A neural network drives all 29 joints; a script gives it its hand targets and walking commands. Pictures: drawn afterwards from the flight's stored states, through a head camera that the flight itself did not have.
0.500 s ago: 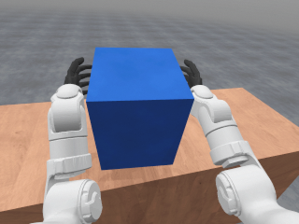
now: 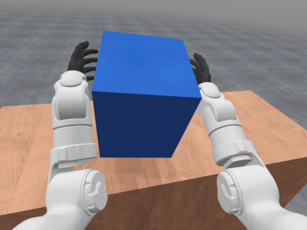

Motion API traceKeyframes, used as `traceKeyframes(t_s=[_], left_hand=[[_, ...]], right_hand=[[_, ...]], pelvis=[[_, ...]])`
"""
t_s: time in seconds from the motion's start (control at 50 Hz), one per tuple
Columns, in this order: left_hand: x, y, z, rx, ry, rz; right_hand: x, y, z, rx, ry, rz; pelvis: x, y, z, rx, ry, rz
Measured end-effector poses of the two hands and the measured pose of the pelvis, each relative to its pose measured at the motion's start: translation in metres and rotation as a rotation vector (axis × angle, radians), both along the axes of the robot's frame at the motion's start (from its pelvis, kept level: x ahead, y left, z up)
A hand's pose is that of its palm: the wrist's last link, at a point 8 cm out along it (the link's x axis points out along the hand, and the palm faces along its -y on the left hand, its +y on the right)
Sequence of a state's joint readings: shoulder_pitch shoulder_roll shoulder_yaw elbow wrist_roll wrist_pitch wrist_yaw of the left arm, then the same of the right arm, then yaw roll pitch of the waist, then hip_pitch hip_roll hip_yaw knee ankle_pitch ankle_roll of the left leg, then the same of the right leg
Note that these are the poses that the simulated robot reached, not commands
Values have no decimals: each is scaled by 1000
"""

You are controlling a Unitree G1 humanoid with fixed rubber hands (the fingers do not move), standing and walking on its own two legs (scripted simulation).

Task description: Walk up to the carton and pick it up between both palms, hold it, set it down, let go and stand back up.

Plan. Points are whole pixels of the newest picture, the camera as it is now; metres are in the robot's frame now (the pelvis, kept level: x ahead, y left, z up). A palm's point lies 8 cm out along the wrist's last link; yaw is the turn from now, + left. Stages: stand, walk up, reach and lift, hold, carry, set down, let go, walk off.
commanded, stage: set down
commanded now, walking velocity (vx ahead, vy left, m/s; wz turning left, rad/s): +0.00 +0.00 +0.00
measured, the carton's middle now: (140, 100) +0.40 +0.02 +0.22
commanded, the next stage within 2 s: none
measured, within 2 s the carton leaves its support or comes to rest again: neither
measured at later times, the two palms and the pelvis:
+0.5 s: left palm (84, 97) +0.39 +0.16 +0.23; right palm (193, 105) +0.40 -0.13 +0.20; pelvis +0.01 +0.00 +0.00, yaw +1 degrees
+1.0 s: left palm (86, 104) +0.41 +0.16 +0.19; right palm (189, 108) +0.41 -0.13 +0.18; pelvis +0.01 -0.01 +0.00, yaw +1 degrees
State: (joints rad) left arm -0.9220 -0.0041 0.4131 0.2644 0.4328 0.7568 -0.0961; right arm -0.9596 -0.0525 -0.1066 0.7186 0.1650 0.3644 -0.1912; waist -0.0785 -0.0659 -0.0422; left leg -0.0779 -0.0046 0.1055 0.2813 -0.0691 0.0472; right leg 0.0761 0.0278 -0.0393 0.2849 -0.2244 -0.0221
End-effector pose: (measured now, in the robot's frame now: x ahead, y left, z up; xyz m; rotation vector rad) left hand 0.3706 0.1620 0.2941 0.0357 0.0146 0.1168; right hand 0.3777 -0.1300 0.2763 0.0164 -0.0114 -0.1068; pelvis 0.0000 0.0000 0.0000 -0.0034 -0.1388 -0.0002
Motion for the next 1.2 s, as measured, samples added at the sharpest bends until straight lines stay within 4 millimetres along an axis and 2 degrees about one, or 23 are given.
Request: traceKeyframes(t_s=[0.12, 0.28, 0.36, 0.5, 0.62, 0.76, 0.92, 1.2], left_hand=[[5, 5, -7, 23, -27, 4], [12, 6, -47, 32, 11, 11], [15, 2, -62, 31, 23, 8], [22, -2, -69, 21, 37, 0], [27, 3, -69, 21, 55, 10], [31, 9, -80, 19, 75, 9], [37, 5, -95, 8, 102, 1], [48, -1, -108, -18, 132, -7]], right_hand=[[8, 5, -17, -23, -34, 10], [16, 7, -64, -39, -8, 13], [17, 4, -76, -47, -3, 7], [21, -2, -72, -66, -12, -6], [28, 4, -71, -53, -5, 6], [33, 9, -80, -41, 11, 9], [35, 5, -93, -41, 33, -1], [43, -1, -98, -39, 60, -8]], pelvis=[[3, -2, 0, 6, -25, 9], [6, -4, 0, 4, -23, 23], [6, -5, 0, 1, -11, 24], [7, -5, 0, 2, 3, 13], [11, -4, 0, 6, -2, 11], [15, -4, 0, 7, -6, 21], [15, -5, 1, 6, 12, 17], [16, -7, 2, 10, 42, -2]])
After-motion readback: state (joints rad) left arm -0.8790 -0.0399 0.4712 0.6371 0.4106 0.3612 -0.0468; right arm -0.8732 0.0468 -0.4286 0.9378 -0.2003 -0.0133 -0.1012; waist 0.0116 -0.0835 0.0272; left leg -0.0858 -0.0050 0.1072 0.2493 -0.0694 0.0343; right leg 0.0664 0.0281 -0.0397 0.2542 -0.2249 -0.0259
